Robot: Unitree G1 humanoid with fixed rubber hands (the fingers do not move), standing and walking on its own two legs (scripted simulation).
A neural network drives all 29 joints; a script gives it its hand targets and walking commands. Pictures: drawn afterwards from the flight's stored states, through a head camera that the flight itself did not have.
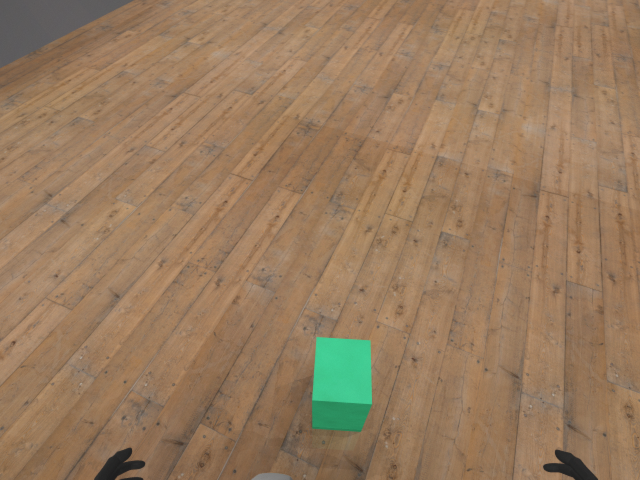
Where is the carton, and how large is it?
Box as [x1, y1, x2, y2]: [312, 337, 371, 431]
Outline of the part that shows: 317,337 312,395 312,428 360,431 371,405 370,340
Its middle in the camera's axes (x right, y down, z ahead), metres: +0.05 +0.42 +1.07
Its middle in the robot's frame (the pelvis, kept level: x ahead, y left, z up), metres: +0.42 -0.04 -0.63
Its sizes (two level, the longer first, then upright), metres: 0.161 0.143 0.275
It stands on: the floor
